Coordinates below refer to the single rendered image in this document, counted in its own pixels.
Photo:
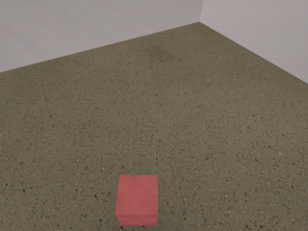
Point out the carton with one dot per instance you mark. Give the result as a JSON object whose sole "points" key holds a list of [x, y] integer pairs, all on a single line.
{"points": [[137, 200]]}

